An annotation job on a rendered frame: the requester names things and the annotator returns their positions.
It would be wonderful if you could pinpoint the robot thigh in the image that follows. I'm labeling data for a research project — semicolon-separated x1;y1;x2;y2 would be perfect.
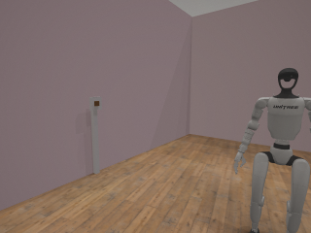
286;155;311;215
251;151;270;207

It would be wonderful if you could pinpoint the robot right upper arm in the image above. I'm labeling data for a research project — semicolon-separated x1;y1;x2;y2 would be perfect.
248;97;270;131

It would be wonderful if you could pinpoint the right robot hand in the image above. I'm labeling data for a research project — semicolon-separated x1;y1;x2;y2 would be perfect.
233;151;247;174

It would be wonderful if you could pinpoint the right robot thigh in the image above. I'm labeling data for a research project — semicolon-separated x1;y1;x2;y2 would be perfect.
251;151;270;207

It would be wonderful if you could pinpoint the panel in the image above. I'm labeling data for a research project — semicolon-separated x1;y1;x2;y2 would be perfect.
88;96;102;174

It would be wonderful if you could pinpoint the left robot thigh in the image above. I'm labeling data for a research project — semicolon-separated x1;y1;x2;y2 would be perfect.
286;155;311;215

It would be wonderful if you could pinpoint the right robot forearm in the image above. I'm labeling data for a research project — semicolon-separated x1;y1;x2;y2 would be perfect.
238;121;255;153

